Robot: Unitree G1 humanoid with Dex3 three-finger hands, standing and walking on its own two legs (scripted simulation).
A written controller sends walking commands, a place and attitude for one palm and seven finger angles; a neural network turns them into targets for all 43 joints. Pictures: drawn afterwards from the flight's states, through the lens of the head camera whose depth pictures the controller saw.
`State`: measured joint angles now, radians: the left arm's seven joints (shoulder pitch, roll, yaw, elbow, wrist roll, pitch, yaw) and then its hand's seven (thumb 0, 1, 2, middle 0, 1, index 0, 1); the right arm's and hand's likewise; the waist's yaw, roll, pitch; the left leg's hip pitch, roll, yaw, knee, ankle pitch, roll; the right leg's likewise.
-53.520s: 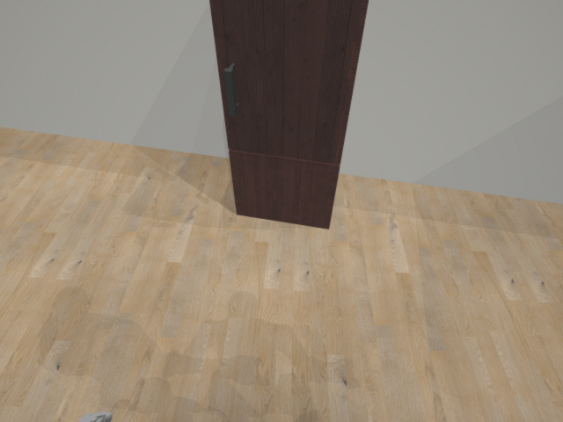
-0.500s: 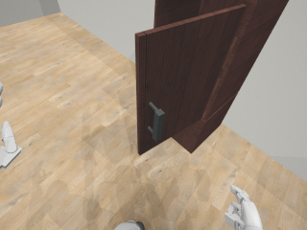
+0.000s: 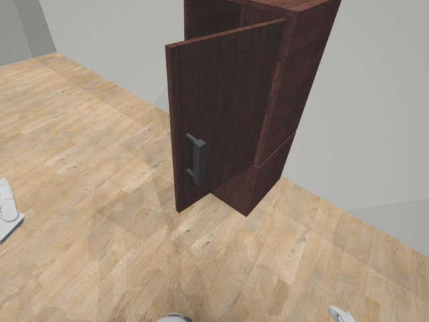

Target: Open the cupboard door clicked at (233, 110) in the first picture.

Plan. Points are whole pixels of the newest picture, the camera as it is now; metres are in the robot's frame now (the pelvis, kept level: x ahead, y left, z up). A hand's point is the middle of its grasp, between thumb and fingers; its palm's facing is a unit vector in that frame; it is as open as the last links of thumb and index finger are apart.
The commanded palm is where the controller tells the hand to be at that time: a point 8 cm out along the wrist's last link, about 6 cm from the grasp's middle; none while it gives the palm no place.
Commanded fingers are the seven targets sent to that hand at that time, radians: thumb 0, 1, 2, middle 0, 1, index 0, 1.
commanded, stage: stop stepping back and stand still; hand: left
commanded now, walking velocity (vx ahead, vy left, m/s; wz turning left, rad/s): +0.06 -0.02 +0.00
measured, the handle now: (194, 159) +0.58 +0.05 -0.05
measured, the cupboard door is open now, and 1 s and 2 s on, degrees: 81 81 81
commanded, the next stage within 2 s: let the arm hang, fingers relaxed in 0.58 s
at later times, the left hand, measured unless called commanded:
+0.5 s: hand out of the picture +0.15 +0.27 +0.19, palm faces +0.41 -0.78 -0.47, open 7.4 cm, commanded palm +0.11 +0.30 +0.20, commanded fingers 0.00 0.90 0.90 -0.20 -0.30 -0.20 -0.30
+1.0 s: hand out of the picture -0.01 +0.22 -0.15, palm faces -0.07 -0.98 -0.17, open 7.4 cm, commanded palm none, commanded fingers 0.00 0.90 0.90 -0.20 -0.30 -0.20 -0.30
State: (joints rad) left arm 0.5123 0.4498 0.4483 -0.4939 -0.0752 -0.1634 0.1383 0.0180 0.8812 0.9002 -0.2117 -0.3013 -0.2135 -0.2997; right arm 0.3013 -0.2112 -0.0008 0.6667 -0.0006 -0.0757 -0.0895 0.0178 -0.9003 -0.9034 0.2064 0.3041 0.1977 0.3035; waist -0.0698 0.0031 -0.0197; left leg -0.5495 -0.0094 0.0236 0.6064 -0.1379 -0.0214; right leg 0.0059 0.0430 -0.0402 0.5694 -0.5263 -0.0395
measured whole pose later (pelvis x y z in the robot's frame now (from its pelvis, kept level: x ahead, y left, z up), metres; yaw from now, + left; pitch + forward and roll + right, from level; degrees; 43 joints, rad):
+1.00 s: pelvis -0.08 +0.04 +0.02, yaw -2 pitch -2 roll +0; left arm 0.22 0.19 -0.02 0.93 0.02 0.05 0.00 0.02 0.91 0.90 -0.20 -0.30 -0.20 -0.30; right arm 0.16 -0.25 0.01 0.96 -0.03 0.02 -0.01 0.01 -0.90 -0.90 0.21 0.30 0.20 0.30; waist -0.02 -0.02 0.08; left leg -0.30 0.01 0.00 0.51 -0.18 0.00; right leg -0.23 -0.01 -0.09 0.52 -0.26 -0.02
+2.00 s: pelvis -0.05 +0.04 +0.03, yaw -2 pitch -2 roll +0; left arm 0.17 0.22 0.02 1.14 0.01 -0.01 0.01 0.01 0.90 0.90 -0.20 -0.30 -0.20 -0.30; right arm 0.18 -0.22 0.00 1.14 -0.02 0.00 -0.03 0.01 -0.90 -0.90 0.20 0.30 0.20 0.30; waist -0.01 0.02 0.07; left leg -0.19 0.01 0.00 0.38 -0.16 -0.01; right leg -0.11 -0.01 -0.09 0.38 -0.24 -0.02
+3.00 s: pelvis -0.02 +0.02 +0.03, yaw -2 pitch -2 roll +0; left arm 0.20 0.20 0.01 1.14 0.00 -0.01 0.02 0.01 0.90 0.90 -0.20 -0.30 -0.20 -0.30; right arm 0.20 -0.21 0.00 1.15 -0.02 0.01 -0.04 0.01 -0.90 -0.90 0.20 0.30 0.20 0.30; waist 0.00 0.02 0.07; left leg -0.13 0.03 0.00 0.36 -0.19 -0.03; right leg -0.05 0.02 -0.09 0.35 -0.26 -0.04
